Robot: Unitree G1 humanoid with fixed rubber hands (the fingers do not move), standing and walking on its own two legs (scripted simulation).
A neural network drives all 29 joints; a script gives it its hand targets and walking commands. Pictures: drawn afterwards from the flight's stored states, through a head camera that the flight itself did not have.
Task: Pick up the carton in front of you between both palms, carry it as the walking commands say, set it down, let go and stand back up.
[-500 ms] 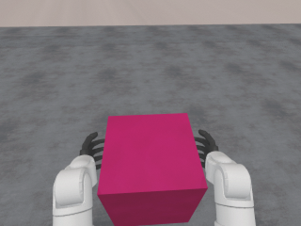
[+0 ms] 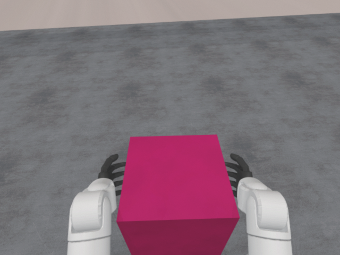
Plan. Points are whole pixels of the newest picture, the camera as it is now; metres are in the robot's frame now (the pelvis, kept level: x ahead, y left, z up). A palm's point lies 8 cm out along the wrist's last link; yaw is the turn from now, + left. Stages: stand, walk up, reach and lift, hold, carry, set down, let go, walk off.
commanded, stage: carry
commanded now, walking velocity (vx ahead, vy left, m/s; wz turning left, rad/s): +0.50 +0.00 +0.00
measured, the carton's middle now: (175, 199) +0.27 +0.00 -0.01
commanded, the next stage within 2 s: none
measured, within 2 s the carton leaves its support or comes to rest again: neither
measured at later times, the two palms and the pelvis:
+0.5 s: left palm (115, 95) +0.59 +0.18 +0.08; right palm (207, 94) +0.57 -0.12 +0.09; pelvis +0.32 +0.04 +0.00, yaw -4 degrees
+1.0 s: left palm (132, 58) +0.86 +0.15 +0.07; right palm (203, 58) +0.85 -0.15 +0.06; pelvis +0.58 +0.01 +0.01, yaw +0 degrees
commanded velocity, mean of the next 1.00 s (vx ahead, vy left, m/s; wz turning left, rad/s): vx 0.29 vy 0.00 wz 0.00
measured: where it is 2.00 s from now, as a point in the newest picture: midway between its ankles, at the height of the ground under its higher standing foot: (169, 200)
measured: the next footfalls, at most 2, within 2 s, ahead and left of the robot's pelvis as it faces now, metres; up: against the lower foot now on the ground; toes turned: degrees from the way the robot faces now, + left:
left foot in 0.38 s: +0.42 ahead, +0.12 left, +0.00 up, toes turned +10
right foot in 0.84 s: +0.69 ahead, -0.09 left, +0.00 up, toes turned +16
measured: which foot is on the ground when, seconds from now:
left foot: up 0.00-0.36, down 0.38-0.86, up 0.88-1.00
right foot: down 0.00-0.38, up 0.40-0.82, down 0.84-1.00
